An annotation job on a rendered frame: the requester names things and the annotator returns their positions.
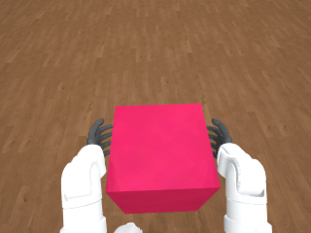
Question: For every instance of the robot left forearm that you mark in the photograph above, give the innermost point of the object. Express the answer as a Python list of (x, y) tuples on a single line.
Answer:
[(81, 192)]

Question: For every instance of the right robot hand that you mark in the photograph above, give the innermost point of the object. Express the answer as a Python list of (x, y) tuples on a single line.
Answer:
[(221, 138)]

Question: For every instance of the carton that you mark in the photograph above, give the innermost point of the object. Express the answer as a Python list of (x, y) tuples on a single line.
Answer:
[(161, 160)]

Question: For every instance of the left robot hand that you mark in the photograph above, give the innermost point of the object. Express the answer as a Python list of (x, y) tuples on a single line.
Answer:
[(95, 137)]

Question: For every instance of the robot right forearm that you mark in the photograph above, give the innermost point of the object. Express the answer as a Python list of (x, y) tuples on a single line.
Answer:
[(245, 191)]

